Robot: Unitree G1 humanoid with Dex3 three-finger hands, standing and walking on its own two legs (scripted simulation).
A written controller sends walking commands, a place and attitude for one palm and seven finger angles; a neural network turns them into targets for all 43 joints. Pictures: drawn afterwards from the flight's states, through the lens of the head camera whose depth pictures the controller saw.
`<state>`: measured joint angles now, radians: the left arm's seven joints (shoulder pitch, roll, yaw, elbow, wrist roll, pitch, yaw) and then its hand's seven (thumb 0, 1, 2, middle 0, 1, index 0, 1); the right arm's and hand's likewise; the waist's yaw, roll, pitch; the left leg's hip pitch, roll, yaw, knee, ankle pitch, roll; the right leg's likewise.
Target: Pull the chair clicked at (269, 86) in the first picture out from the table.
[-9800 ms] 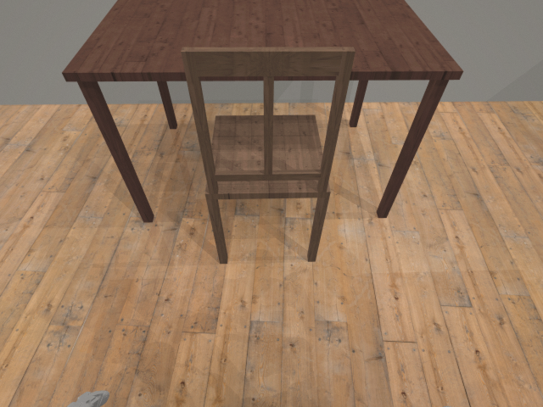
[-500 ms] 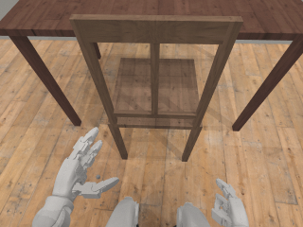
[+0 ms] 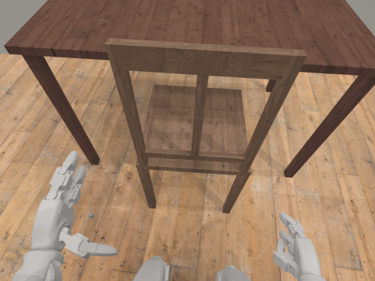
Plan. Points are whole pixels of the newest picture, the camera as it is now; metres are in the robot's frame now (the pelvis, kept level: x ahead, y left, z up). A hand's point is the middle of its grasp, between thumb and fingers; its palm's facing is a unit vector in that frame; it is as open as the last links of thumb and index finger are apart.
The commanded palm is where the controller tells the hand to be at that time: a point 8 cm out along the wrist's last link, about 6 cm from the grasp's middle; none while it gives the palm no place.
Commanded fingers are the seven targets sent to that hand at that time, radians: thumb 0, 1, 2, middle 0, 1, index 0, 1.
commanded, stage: raise the hand toward the chair's back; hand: left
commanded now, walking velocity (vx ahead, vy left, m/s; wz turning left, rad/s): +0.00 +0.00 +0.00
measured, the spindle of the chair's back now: (198, 121) +0.51 +0.01 +0.00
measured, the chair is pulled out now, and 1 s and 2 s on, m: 0.00 0.00 0.00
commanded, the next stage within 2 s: aim the fingers beside a spindle in 0.78 s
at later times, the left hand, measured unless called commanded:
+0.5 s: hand (88, 206) +0.25 +0.21 +0.04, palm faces -0.03 -1.00 -0.04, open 16.9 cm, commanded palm +0.23 +0.27 +0.05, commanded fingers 0.00 -0.50 0.30 -0.06 -0.08 -0.06 -0.08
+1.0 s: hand (85, 205) +0.25 +0.22 +0.04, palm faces +0.02 -1.00 -0.06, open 16.9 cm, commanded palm +0.23 +0.26 +0.04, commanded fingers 0.00 -0.50 0.30 -0.06 -0.08 -0.06 -0.08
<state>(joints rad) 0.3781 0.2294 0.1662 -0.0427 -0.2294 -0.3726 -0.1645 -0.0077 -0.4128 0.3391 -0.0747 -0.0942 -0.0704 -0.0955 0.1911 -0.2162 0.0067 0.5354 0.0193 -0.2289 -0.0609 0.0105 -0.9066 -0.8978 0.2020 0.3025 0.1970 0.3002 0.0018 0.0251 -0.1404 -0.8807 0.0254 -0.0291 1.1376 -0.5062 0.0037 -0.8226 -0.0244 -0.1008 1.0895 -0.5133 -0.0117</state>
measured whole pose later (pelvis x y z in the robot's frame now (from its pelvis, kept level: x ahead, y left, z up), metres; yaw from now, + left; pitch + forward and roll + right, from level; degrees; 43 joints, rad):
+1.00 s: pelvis +0.00 +0.01 +0.00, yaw +0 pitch +14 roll -3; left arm 0.23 0.26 0.23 0.12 -0.27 -0.35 -0.28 -0.01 -0.49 0.30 -0.06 -0.08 -0.06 -0.08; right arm 0.22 -0.25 0.03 0.56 0.02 -0.24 -0.06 0.01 -0.90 -0.90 0.21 0.30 0.20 0.30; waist 0.00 0.03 -0.12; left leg -0.88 0.02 -0.03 1.12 -0.49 0.01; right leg -0.82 -0.03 -0.10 1.07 -0.50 0.00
